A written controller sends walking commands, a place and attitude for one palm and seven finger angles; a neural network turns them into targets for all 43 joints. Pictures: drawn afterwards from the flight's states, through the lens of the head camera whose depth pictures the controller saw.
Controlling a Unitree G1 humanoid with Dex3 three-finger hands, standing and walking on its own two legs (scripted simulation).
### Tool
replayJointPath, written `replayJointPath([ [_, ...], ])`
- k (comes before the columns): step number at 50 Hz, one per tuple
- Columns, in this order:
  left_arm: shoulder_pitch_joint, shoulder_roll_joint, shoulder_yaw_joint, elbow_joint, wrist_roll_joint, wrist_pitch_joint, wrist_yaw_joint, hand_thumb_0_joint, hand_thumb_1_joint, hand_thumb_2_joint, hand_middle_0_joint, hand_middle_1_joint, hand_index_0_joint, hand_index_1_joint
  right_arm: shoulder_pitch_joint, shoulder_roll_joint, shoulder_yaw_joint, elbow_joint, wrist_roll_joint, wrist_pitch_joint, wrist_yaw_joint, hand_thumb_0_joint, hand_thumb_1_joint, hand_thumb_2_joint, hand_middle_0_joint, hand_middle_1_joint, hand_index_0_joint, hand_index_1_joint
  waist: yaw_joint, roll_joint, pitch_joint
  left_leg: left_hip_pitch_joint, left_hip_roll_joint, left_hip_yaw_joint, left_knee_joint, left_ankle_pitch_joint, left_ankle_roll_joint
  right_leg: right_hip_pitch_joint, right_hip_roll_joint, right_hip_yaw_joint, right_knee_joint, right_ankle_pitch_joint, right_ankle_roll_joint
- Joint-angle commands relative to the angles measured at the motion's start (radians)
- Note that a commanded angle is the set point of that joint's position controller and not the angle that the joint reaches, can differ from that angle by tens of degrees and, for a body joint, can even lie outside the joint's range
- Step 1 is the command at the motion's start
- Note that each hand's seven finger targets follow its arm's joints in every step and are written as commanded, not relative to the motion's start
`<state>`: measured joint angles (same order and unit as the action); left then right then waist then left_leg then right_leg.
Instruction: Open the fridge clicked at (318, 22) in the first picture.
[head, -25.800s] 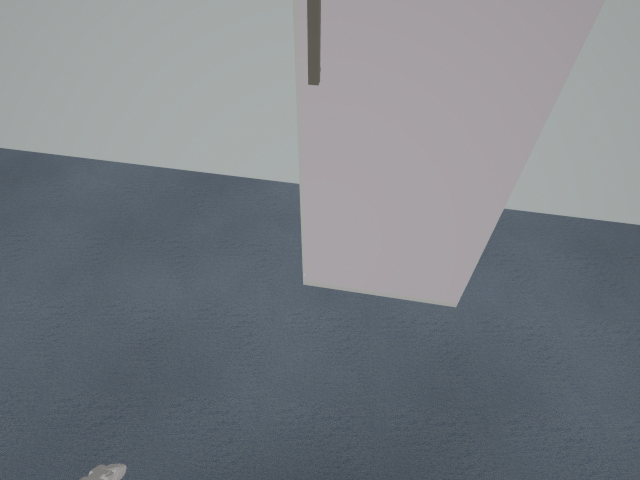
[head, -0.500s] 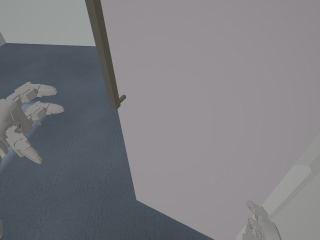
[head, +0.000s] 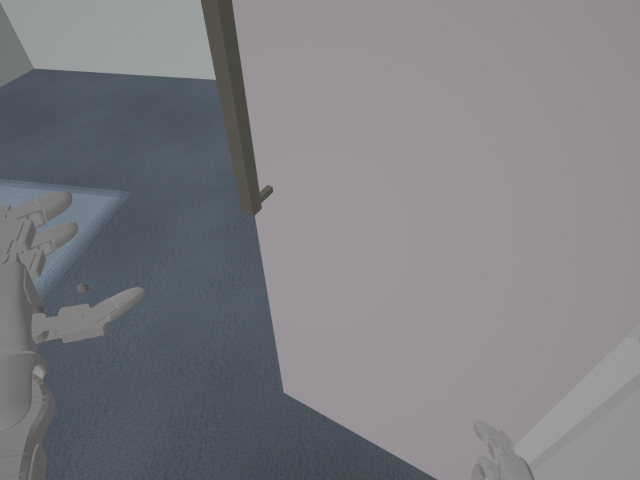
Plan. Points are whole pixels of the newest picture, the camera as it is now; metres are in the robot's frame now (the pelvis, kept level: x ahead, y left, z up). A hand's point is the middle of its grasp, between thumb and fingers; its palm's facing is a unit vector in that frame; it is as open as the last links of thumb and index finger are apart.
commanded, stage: draw the hand back to the body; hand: left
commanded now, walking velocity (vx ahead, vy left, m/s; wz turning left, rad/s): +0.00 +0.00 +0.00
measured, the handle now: (243, 95) +0.47 +0.17 +0.27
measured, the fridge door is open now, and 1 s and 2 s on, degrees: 70 70 70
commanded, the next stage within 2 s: step back with the hand held close in 0.68 s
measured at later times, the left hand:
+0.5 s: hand (95, 334) +0.19 +0.25 +0.16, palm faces +0.48 -0.79 -0.38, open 7.6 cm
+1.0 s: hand (105, 320) +0.21 +0.25 +0.15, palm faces +0.41 -0.81 -0.43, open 7.4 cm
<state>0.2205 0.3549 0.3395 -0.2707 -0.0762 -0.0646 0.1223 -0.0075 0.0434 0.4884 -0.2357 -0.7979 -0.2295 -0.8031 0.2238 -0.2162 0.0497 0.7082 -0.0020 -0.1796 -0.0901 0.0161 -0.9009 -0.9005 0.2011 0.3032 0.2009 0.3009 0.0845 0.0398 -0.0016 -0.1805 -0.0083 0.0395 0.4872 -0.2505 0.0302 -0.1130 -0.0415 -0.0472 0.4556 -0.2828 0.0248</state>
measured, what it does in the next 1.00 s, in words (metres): stands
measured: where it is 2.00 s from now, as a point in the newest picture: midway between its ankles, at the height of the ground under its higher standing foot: outside the picture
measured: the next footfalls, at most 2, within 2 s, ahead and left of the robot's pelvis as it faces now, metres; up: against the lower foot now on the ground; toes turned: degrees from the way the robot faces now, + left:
right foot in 1.72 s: -0.11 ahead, -0.11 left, +0.00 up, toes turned +0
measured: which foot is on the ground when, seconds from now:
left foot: down 0.00-1.00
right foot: down 0.00-1.00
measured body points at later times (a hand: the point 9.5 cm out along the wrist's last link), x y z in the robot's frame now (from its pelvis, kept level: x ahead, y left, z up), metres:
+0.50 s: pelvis +0.01 -0.02 +0.00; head -0.02 -0.04 +0.45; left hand +0.16 +0.29 +0.18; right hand +0.20 -0.24 -0.08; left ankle +0.01 +0.10 -0.74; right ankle -0.02 -0.14 -0.74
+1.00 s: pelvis +0.00 -0.01 +0.00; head +0.01 -0.01 +0.45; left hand +0.18 +0.29 +0.18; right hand +0.18 -0.24 -0.08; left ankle +0.01 +0.10 -0.74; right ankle -0.02 -0.14 -0.74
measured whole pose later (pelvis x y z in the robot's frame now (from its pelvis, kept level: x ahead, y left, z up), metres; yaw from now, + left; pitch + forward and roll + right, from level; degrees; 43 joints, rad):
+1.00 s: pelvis +0.00 -0.01 +0.00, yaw -1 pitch -1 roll -1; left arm 0.45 0.37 0.36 -0.41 -0.04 -0.13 0.12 0.01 0.89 0.90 -0.21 -0.30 -0.20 -0.30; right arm 0.18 -0.23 0.02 0.60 0.00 -0.05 -0.10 0.01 -0.90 -0.90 0.20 0.30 0.20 0.30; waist 0.04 0.04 0.02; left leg -0.25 0.02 0.05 0.51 -0.25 0.02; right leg -0.17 -0.01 -0.04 0.45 -0.26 0.02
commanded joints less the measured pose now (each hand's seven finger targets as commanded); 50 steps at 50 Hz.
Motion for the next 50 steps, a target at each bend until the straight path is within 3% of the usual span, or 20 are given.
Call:
replayJointPath([
  [1, -0.086, 0.215, 0.106, -0.238, 0.008, -0.074, 0.013, 0.000, 0.393, 0.655, -0.218, -0.598, -0.218, -0.598, -0.147, -0.136, -0.064, -0.182, 0.006, -0.045, -0.005, 0.000, -0.900, -0.900, 0.200, 0.300, 0.200, 0.300, -0.007, -0.008, -0.107, 0.084, 0.058, -0.061, -0.100, 0.193, -0.007, -0.032, 0.005, 0.005, -0.062, 0.174, -0.052],
  [3, -0.048, 0.217, 0.116, -0.260, 0.007, -0.077, 0.009, 0.000, 0.465, 0.690, -0.215, -0.555, -0.215, -0.555, -0.148, -0.131, -0.064, -0.188, 0.006, -0.038, -0.001, 0.000, -0.900, -0.900, 0.200, 0.300, 0.200, 0.300, -0.005, 0.026, -0.094, 0.082, 0.058, -0.063, -0.104, 0.196, -0.014, -0.033, 0.006, 0.005, -0.062, 0.170, -0.053],
  [7, 0.061, 0.196, 0.110, -0.298, 0.002, -0.075, 0.003, 0.000, 0.610, 0.760, -0.210, -0.470, -0.210, -0.470, -0.150, -0.119, -0.072, -0.207, 0.006, -0.025, 0.001, 0.000, -0.900, -0.900, 0.200, 0.300, 0.200, 0.300, -0.005, 0.028, -0.077, 0.077, 0.063, -0.045, -0.088, 0.238, -0.010, -0.019, -0.001, 0.007, -0.065, 0.214, -0.049],
  [8, 0.065, 0.221, 0.135, -0.311, 0.005, -0.079, 0.004, 0.000, 0.646, 0.777, -0.209, -0.449, -0.209, -0.449, -0.145, -0.124, -0.070, -0.206, 0.006, -0.025, 0.002, 0.000, -0.900, -0.900, 0.200, 0.300, 0.200, 0.300, 0.000, 0.026, -0.088, 0.081, 0.060, -0.048, -0.089, 0.234, -0.011, -0.024, 0.002, 0.004, -0.067, 0.210, -0.050],
  [15, 0.177, 0.179, 0.093, -0.346, 0.006, -0.069, 0.004, 0.000, 0.900, 0.900, -0.200, -0.300, -0.200, -0.300, -0.146, -0.116, -0.074, -0.218, 0.007, -0.020, -0.009, 0.000, -0.900, -0.900, 0.200, 0.300, 0.200, 0.300, -0.008, 0.023, -0.051, 0.077, 0.060, -0.031, -0.068, 0.216, 0.000, -0.042, -0.004, 0.011, -0.084, 0.212, -0.046],
  [16, 0.143, 0.215, 0.120, -0.354, 0.008, -0.070, 0.008, 0.000, 0.900, 0.900, -0.200, -0.300, -0.200, -0.300, -0.143, -0.122, -0.072, -0.216, 0.005, -0.021, -0.011, 0.000, -0.900, -0.900, 0.200, 0.300, 0.200, 0.300, -0.005, 0.025, -0.062, 0.084, 0.057, -0.030, -0.065, 0.208, 0.003, -0.050, -0.007, 0.014, -0.090, 0.215, -0.044],
  [17, 0.125, 0.190, 0.093, -0.373, 0.009, -0.070, 0.009, 0.000, 0.900, 0.900, -0.200, -0.300, -0.200, -0.300, -0.145, -0.112, -0.073, -0.216, 0.005, -0.023, -0.014, 0.000, -0.900, -0.900, 0.200, 0.300, 0.200, 0.300, -0.014, 0.047, -0.057, 0.091, 0.057, -0.030, -0.061, 0.200, 0.002, -0.053, -0.008, 0.016, -0.086, 0.204, -0.044],
  [18, 0.110, 0.221, 0.121, -0.367, 0.012, -0.072, 0.015, 0.000, 0.900, 0.900, -0.200, -0.300, -0.200, -0.300, -0.139, -0.120, -0.071, -0.212, 0.003, -0.026, -0.017, 0.000, -0.900, -0.900, 0.200, 0.300, 0.200, 0.300, -0.010, 0.023, -0.066, 0.093, 0.054, -0.033, -0.060, 0.198, 0.004, -0.059, -0.006, 0.013, -0.090, 0.202, -0.044],
  [19, 0.118, 0.190, 0.098, -0.353, 0.011, -0.069, 0.015, 0.000, 0.900, 0.900, -0.200, -0.300, -0.200, -0.300, -0.142, -0.112, -0.072, -0.211, 0.004, -0.026, -0.020, 0.000, -0.900, -0.900, 0.200, 0.300, 0.200, 0.300, -0.015, 0.028, -0.053, 0.096, 0.054, -0.030, -0.061, 0.185, 0.004, -0.065, -0.006, 0.014, -0.089, 0.186, -0.043],
  [21, 0.092, 0.210, 0.109, -0.348, 0.014, -0.067, 0.016, 0.000, 0.900, 0.900, -0.200, -0.300, -0.200, -0.300, -0.147, -0.119, -0.069, -0.207, 0.002, -0.027, -0.025, 0.000, -0.900, -0.900, 0.200, 0.300, 0.200, 0.300, -0.011, 0.013, -0.042, 0.095, 0.052, -0.031, -0.059, 0.178, 0.008, -0.071, -0.010, 0.015, -0.100, 0.186, -0.042],
  [24, 0.110, 0.181, 0.090, -0.320, 0.009, -0.062, 0.016, 0.000, 0.900, 0.900, -0.200, -0.300, -0.200, -0.300, -0.150, -0.110, -0.069, -0.206, 0.001, -0.027, -0.028, 0.000, -0.900, -0.900, 0.200, 0.300, 0.200, 0.300, -0.012, -0.004, -0.032, 0.095, 0.052, -0.034, -0.064, 0.157, 0.008, -0.073, -0.008, 0.015, -0.098, 0.156, -0.041],
  [31, 0.126, 0.205, 0.111, -0.319, 0.010, -0.062, 0.011, 0.000, 0.900, 0.900, -0.200, -0.300, -0.200, -0.300, -0.154, -0.114, -0.066, -0.207, -0.001, -0.028, -0.023, 0.000, -0.900, -0.900, 0.200, 0.300, 0.200, 0.300, -0.001, -0.008, -0.046, 0.091, 0.052, -0.032, -0.061, 0.175, 0.011, -0.059, -0.015, 0.017, -0.100, 0.188, -0.041],
  [32, 0.138, 0.181, 0.093, -0.311, 0.007, -0.060, 0.010, 0.000, 0.900, 0.900, -0.200, -0.300, -0.200, -0.300, -0.156, -0.104, -0.067, -0.209, 0.000, -0.028, -0.024, 0.000, -0.900, -0.900, 0.200, 0.300, 0.200, 0.300, -0.006, -0.013, -0.026, 0.085, 0.054, -0.029, -0.057, 0.174, 0.011, -0.061, -0.015, 0.018, -0.099, 0.190, -0.039],
  [33, 0.124, 0.211, 0.119, -0.322, 0.009, -0.063, 0.010, 0.000, 0.900, 0.900, -0.200, -0.300, -0.200, -0.300, -0.155, -0.112, -0.066, -0.210, 0.000, -0.027, -0.022, 0.000, -0.900, -0.900, 0.200, 0.300, 0.200, 0.300, 0.000, -0.017, -0.044, 0.092, 0.052, -0.030, -0.057, 0.175, 0.012, -0.063, -0.015, 0.019, -0.102, 0.188, -0.040],
  [37, 0.131, 0.189, 0.098, -0.324, 0.006, -0.062, 0.006, 0.000, 0.900, 0.900, -0.200, -0.300, -0.200, -0.300, -0.158, -0.102, -0.067, -0.212, 0.002, -0.026, -0.023, 0.000, -0.900, -0.900, 0.200, 0.300, 0.200, 0.300, -0.005, 0.009, -0.026, 0.086, 0.057, -0.029, -0.057, 0.174, 0.009, -0.062, -0.018, 0.019, -0.100, 0.185, -0.040],
  [40, 0.087, 0.219, 0.116, -0.362, 0.008, -0.067, 0.011, 0.000, 0.900, 0.900, -0.200, -0.300, -0.200, -0.300, -0.157, -0.109, -0.067, -0.210, 0.000, -0.031, -0.026, 0.000, -0.900, -0.900, 0.200, 0.300, 0.200, 0.300, -0.003, 0.019, -0.054, 0.097, 0.053, -0.028, -0.054, 0.183, 0.012, -0.051, -0.019, 0.021, -0.105, 0.195, -0.040],
  [41, -0.045, 0.307, 0.219, -0.398, 0.013, -0.111, 0.021, 0.000, 0.900, 0.900, -0.200, -0.300, -0.200, -0.300, -0.155, -0.110, -0.059, -0.237, 0.011, 0.001, -0.022, 0.000, -0.900, -0.900, 0.200, 0.300, 0.200, 0.300, -0.043, -0.034, 0.083, 0.011, 0.069, -0.044, 0.008, 0.118, 0.027, -0.169, -0.074, 0.168, -0.182, 0.294, -0.035],
  [43, 0.115, 0.188, 0.126, -0.255, 0.032, -0.116, 0.007, 0.000, 0.900, 0.900, -0.200, -0.300, -0.200, -0.300, -0.123, -0.093, -0.060, -0.214, 0.001, 0.041, -0.013, 0.000, -0.900, -0.900, 0.200, 0.300, 0.200, 0.300, -0.060, -0.129, 0.022, 0.008, 0.060, -0.034, 0.068, 0.123, 0.021, -0.140, -0.127, 0.166, -0.153, 0.454, -0.036],
  [45, 0.130, 0.201, 0.130, -0.324, 0.040, -0.130, 0.009, 0.000, 0.900, 0.900, -0.200, -0.300, -0.200, -0.300, -0.138, -0.103, -0.067, -0.246, 0.006, 0.064, -0.011, 0.000, -0.900, -0.900, 0.200, 0.300, 0.200, 0.300, -0.053, -0.079, -0.069, 0.007, 0.073, -0.035, 0.047, 0.209, 0.022, -0.062, -0.141, 0.140, -0.089, 0.542, -0.038],
  [50, 0.268, 0.239, 0.183, -0.406, 0.036, -0.149, 0.029, 0.000, 0.900, 0.900, -0.200, -0.300, -0.200, -0.300, -0.140, -0.110, -0.071, -0.296, 0.012, 0.100, -0.016, 0.000, -0.900, -0.900, 0.200, 0.300, 0.200, 0.300, -0.040, 0.026, -0.163, 0.017, 0.125, -0.090, -0.030, 0.377, 0.032, -0.038, -0.079, 0.080, 0.001, 0.398, -0.030],
])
